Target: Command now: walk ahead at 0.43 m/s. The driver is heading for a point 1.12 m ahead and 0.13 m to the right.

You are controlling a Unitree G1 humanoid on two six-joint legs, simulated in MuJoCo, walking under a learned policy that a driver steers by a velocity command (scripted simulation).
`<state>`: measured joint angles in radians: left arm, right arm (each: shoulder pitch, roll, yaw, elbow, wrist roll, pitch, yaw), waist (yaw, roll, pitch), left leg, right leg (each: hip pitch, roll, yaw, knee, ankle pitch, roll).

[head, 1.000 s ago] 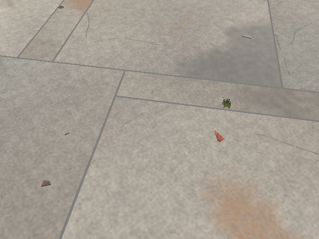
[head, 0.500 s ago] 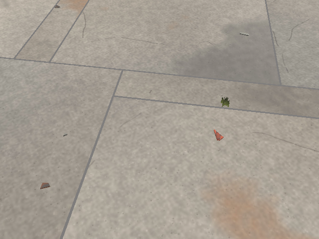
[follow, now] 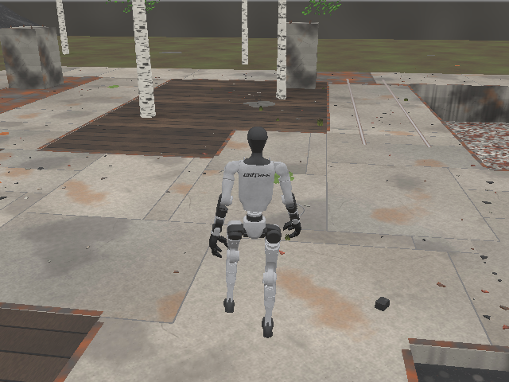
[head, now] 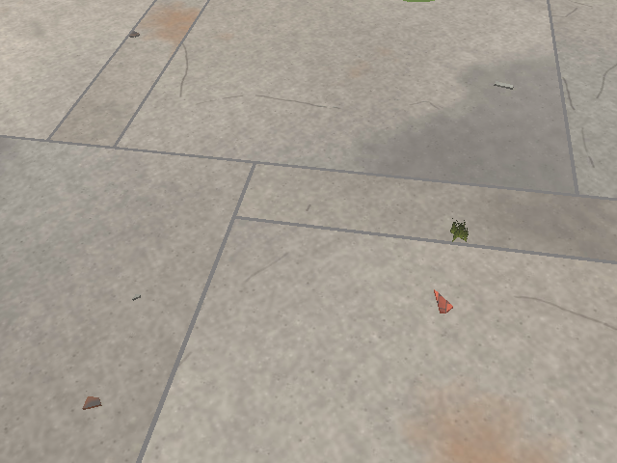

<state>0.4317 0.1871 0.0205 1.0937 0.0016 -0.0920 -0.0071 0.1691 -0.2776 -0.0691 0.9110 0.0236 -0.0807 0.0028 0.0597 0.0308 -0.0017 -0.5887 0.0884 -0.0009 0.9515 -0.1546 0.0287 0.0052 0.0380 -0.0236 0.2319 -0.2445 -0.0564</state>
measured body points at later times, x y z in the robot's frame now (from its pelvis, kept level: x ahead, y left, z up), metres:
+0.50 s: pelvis +0.28 +0.07 +0.00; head +0.30 +0.07 +0.45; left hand +0.40 +0.33 -0.13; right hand +0.31 -0.20 -0.14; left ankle +0.29 +0.14 -0.75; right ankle +0.34 -0.10 -0.67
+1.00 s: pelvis +0.57 -0.03 -0.01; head +0.60 -0.04 +0.44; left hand +0.74 +0.21 -0.12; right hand +0.62 -0.32 -0.12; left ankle +0.60 +0.14 -0.67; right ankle +0.58 -0.10 -0.75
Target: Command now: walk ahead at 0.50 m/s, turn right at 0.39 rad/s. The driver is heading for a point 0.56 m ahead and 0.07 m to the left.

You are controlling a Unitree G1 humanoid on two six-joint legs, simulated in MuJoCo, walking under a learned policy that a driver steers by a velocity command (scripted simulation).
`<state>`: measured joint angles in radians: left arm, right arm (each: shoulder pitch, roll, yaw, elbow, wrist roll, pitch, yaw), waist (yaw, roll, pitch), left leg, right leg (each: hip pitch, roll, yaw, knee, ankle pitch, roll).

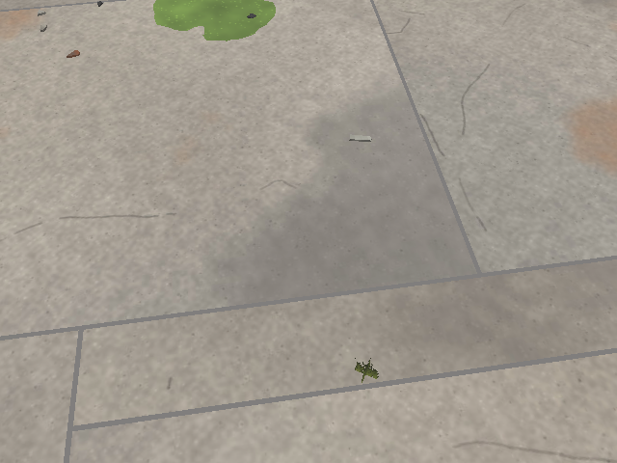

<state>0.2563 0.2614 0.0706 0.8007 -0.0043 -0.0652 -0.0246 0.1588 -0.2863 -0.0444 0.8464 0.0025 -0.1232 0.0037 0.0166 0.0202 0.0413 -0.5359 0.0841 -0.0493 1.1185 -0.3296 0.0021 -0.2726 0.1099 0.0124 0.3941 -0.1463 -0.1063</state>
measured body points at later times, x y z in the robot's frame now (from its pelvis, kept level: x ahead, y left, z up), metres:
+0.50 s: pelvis +0.30 +0.07 +0.00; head +0.32 +0.08 +0.45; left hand +0.41 +0.34 -0.12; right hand +0.37 -0.21 -0.11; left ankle +0.33 +0.15 -0.74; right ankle +0.26 -0.08 -0.66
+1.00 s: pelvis +0.48 +0.02 -0.01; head +0.51 +0.01 +0.44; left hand +0.65 +0.26 -0.12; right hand +0.55 -0.25 -0.15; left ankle +0.47 +0.17 -0.71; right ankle +0.57 -0.08 -0.74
